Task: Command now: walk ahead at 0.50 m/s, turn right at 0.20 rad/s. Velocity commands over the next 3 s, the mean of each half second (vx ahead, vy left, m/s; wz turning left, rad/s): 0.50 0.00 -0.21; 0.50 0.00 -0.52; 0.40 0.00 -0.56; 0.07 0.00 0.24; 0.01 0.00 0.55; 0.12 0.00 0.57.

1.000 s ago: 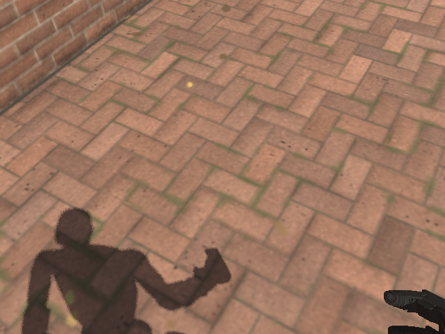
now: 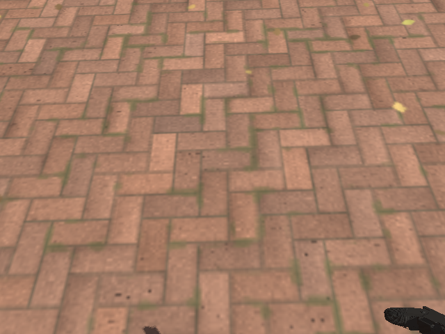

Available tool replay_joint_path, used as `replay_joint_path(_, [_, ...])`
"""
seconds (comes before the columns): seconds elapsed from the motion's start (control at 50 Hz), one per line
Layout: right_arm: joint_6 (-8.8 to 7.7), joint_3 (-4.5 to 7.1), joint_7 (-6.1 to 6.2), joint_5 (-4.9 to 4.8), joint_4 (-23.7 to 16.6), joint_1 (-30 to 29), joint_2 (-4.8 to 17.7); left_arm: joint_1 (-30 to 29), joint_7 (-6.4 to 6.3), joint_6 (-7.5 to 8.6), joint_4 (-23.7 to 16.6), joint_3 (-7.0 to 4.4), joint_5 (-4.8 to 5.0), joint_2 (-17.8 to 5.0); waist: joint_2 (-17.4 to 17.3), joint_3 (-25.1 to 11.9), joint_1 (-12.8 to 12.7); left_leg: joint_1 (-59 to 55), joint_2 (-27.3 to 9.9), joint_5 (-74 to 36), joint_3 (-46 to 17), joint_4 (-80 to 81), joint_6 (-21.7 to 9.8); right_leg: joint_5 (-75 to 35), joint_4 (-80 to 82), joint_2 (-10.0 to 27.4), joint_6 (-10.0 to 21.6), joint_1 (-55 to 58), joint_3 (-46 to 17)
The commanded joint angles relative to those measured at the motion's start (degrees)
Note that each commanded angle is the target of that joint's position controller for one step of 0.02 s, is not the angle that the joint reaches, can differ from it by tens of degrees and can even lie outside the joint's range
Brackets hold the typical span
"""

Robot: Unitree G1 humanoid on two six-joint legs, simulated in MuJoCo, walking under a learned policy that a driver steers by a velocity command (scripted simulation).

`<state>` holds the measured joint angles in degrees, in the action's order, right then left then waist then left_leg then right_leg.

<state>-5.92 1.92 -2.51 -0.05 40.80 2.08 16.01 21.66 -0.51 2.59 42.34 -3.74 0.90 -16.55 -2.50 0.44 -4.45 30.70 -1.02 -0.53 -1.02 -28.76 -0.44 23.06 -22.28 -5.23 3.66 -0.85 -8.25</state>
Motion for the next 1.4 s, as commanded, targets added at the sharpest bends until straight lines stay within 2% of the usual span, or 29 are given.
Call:
replay_joint_path(0.02, [-1.47,3.42,0.33,0.32,-2.50,4.92,9.06,-0.60,-0.32,-0.17,-2.17,-2.04,-0.15,-8.26,8.56,-3.90,5.99,-12.63,1.17,2.01,1.93,2.43,-4.11,-43.91,-8.12,13.17,5.44,-0.47,-6.74])
replay_joint_path(0.04, [-1.58,4.17,0.63,1.02,-1.30,14.29,11.75,-1.28,-0.37,-0.18,-3.41,-1.10,-0.86,-6.49,5.40,-12.37,10.07,-28.58,-6.08,-1.60,-5.29,-0.54,-7.86,-37.84,-22.08,9.93,3.32,-8.17,-4.00])
replay_joint_path(0.06, [-1.03,5.60,0.70,1.47,0.49,21.55,16.35,7.08,-0.28,0.69,-3.42,0.12,0.03,-2.34,-10.12,-21.47,8.70,-50.87,-18.69,7.99,-30.07,2.18,-17.79,-11.26,-44.79,0.61,-1.86,-29.62,1.01])
replay_joint_path(0.08, [-0.73,4.54,0.18,-0.49,1.61,23.13,11.99,6.45,-0.07,1.45,-3.00,0.15,0.36,-4.65,-12.83,-21.50,9.68,-53.05,-21.43,21.78,-43.84,10.66,-18.77,9.87,-51.52,0.05,-2.22,-39.45,-2.57])
replay_joint_path(0.1, [-0.38,3.62,0.53,-1.08,1.12,19.42,8.94,-0.05,0.19,1.66,-3.87,-0.91,1.27,-8.43,-6.43,-11.44,10.29,-45.64,-20.05,28.17,-36.86,11.88,-15.85,6.32,-54.71,3.65,-1.99,-44.42,-2.41])
replay_joint_path(0.14, [0.41,2.52,0.82,0.15,0.18,13.04,6.65,-7.48,0.29,1.92,-5.75,-0.75,-0.05,-7.61,0.14,-1.47,7.69,-29.50,-15.27,20.69,-24.50,14.87,-13.36,-1.74,-48.49,8.54,-1.77,-42.62,1.92])
replay_joint_path(0.24, [-0.48,2.40,1.10,0.00,1.18,12.29,7.27,-6.39,0.20,1.11,-5.23,-0.12,-0.74,-3.60,-2.35,-0.32,4.30,-20.99,-11.40,1.65,-12.49,19.76,-13.80,-9.02,-36.78,11.93,-3.64,-37.38,4.27])
replay_joint_path(0.36, [0.09,2.80,1.85,-0.15,3.54,15.74,9.27,-16.22,1.51,1.78,-6.89,0.92,0.01,-1.50,-1.13,1.06,8.32,-23.83,-9.38,-3.83,-0.31,21.16,-10.24,-27.96,-17.08,10.64,-3.50,-35.34,6.91])
replay_joint_path(0.46, [1.53,3.16,2.09,-0.58,5.89,18.98,10.18,-22.55,3.17,1.74,-10.03,0.81,0.52,-1.90,-0.53,3.53,9.92,-33.34,-13.31,-6.55,2.31,18.88,-8.90,-24.88,-10.91,8.72,-1.23,-38.12,7.44])
replay_joint_path(0.52, [2.78,3.82,2.97,-0.94,5.51,17.48,12.09,-19.48,3.87,1.58,-10.61,-0.36,-0.10,-4.13,-2.63,0.28,6.64,-37.48,-13.80,-30.62,5.26,9.38,-6.86,-16.02,-10.16,4.89,1.56,-31.51,11.52])
replay_joint_path(0.56, [3.63,3.55,4.08,-0.59,4.35,16.39,11.83,-4.07,3.18,1.20,-6.96,-3.34,0.01,-9.37,-1.27,-8.70,-1.55,-29.55,-10.75,-36.81,9.03,-11.79,-3.57,-19.13,-6.88,2.48,5.32,-8.47,10.92])
replay_joint_path(0.58, [2.54,1.88,4.01,0.81,1.47,19.62,7.63,3.61,2.21,0.74,-6.03,-5.18,-0.41,-16.20,8.91,-16.77,-2.15,-7.36,-5.18,-13.52,10.16,-33.78,-0.40,-19.25,-8.40,16.27,13.14,15.32,-11.48])
replay_joint_path(0.6, [0.58,0.31,3.07,1.32,0.86,20.50,4.19,2.97,2.20,0.97,-6.49,-4.61,0.84,-15.61,16.27,-23.70,0.05,8.70,4.72,32.03,1.27,-48.68,1.58,-13.04,0.93,25.08,20.76,25.98,-37.24])
replay_joint_path(0.62, [-1.17,1.61,1.94,-0.75,-0.20,15.66,9.09,3.10,2.13,0.99,-6.41,-3.30,0.43,-11.34,11.50,-20.31,-2.48,15.18,0.75,30.15,-5.29,-51.18,0.42,-8.76,2.83,23.26,17.81,24.17,-32.55])
replay_joint_path(0.64, [-2.05,1.39,1.55,-1.93,-1.81,11.26,9.13,0.51,1.96,1.07,-6.51,-2.75,0.11,-9.58,8.38,-12.87,-1.79,16.39,-1.54,25.92,-4.18,-48.52,-0.42,-11.27,3.38,20.92,15.59,16.38,-24.48])
replay_joint_path(0.66, [-2.34,1.31,1.72,-0.91,-2.17,9.86,8.52,-3.04,1.94,1.08,-6.89,-2.40,-0.08,-8.72,3.25,-7.59,0.77,14.25,-3.56,22.43,-3.79,-42.55,-0.27,-16.33,4.67,18.65,14.05,7.03,-19.19])
replay_joint_path(0.7, [-1.22,2.03,2.03,0.61,-2.22,10.64,8.95,-7.88,1.68,1.07,-8.42,-1.71,-0.80,-6.98,4.68,-3.99,4.61,7.38,-5.46,19.50,-3.67,-36.60,1.04,-23.86,7.60,15.66,13.54,-4.41,-14.38])
replay_joint_path(0.76, [0.36,1.71,2.34,1.01,-2.46,11.20,7.00,-8.58,0.90,1.36,-7.93,-2.08,-0.50,-8.11,5.30,-2.36,6.15,4.71,-5.04,16.36,-2.06,-29.69,3.82,-28.38,9.74,13.91,14.29,-12.49,-10.14])
replay_joint_path(0.86, [0.08,0.59,2.02,0.76,-5.20,-0.15,4.19,-4.48,-0.27,0.73,-5.66,-2.70,0.18,-9.88,6.01,-0.41,1.73,-1.41,-0.99,-2.89,-1.07,-8.30,4.96,-21.61,8.51,9.38,9.96,-17.30,-5.66])
replay_joint_path(1.0, [-1.22,2.81,1.32,-0.36,-5.43,2.36,8.21,-2.16,-0.50,-0.45,-4.06,-2.55,0.42,-8.57,9.20,-1.92,4.49,-11.07,0.77,4.09,-2.70,1.97,0.60,-17.08,-3.14,11.80,6.29,-9.31,-15.40])
replay_joint_path(1.02, [-1.47,3.62,1.71,0.24,-4.56,7.59,9.71,-2.20,-0.36,-0.39,-4.41,-1.80,0.13,-6.41,8.43,-5.45,7.05,-20.19,-1.25,4.54,-3.54,2.57,-1.39,-18.37,-9.78,9.00,4.43,-11.42,-13.46])
replay_joint_path(1.04, [-1.56,4.49,2.22,1.05,-4.05,16.04,12.96,-1.38,-0.19,-0.17,-5.40,-0.48,-0.79,-2.80,1.37,-13.37,10.12,-34.68,-11.38,6.82,-13.19,1.90,-4.96,-9.48,-26.01,5.05,2.07,-18.30,-8.23])
replay_joint_path(1.06, [-0.63,5.56,1.86,1.26,-1.85,20.25,16.71,6.16,-0.17,0.38,-6.89,0.22,1.09,-0.92,-18.63,-19.32,6.70,-50.30,-23.17,21.75,-40.46,8.24,-13.87,11.76,-43.87,-1.26,-1.34,-38.05,-1.43])
replay_joint_path(1.08, [-0.38,4.47,1.63,0.03,-3.06,18.97,11.36,4.89,-0.37,0.36,-5.42,-0.83,1.41,-6.96,-11.34,-15.07,8.14,-47.86,-23.11,33.93,-43.84,11.15,-12.63,9.34,-51.19,3.47,-2.25,-44.37,-3.10])
replay_joint_path(1.1, [-0.06,3.71,1.98,-0.06,-3.40,16.93,8.52,-1.39,-0.32,0.03,-6.20,-1.67,1.05,-9.58,-5.76,-8.37,9.59,-41.45,-20.91,32.38,-34.75,11.78,-10.37,3.92,-52.94,5.26,-2.67,-45.87,-1.74])
replay_joint_path(1.14, [0.41,2.95,2.13,0.86,-3.09,12.51,6.60,-6.24,-0.24,-0.30,-7.43,-1.84,0.05,-8.24,-1.48,-1.61,7.67,-29.84,-16.46,17.98,-22.15,13.71,-9.23,-2.63,-49.48,8.61,-3.13,-42.78,-0.01])
replay_joint_path(1.24, [-0.51,3.33,2.33,0.35,-0.72,11.99,6.75,-7.86,0.43,-1.59,-8.61,-1.20,0.42,-3.72,-3.21,0.94,5.77,-24.33,-14.38,4.55,-7.90,19.00,-10.29,-7.64,-41.52,11.51,-3.98,-40.70,2.27])
replay_joint_path(1.32, [0.67,4.10,3.12,0.42,0.38,9.67,9.15,-11.69,1.22,-1.30,-9.46,-0.69,-0.29,-2.44,-2.35,1.12,5.64,-24.25,-12.59,-17.82,3.64,16.61,-9.10,-17.82,-27.72,10.46,-5.04,-36.86,6.03])
replay_joint_path(1.4, [2.11,4.51,3.90,-0.86,1.84,10.97,10.77,-16.54,3.12,-1.29,-10.85,-0.92,-0.08,-2.52,-3.15,-0.11,7.13,-26.66,-12.42,-19.86,8.64,13.38,-6.88,-23.90,-16.10,8.28,-3.53,-30.02,9.37])
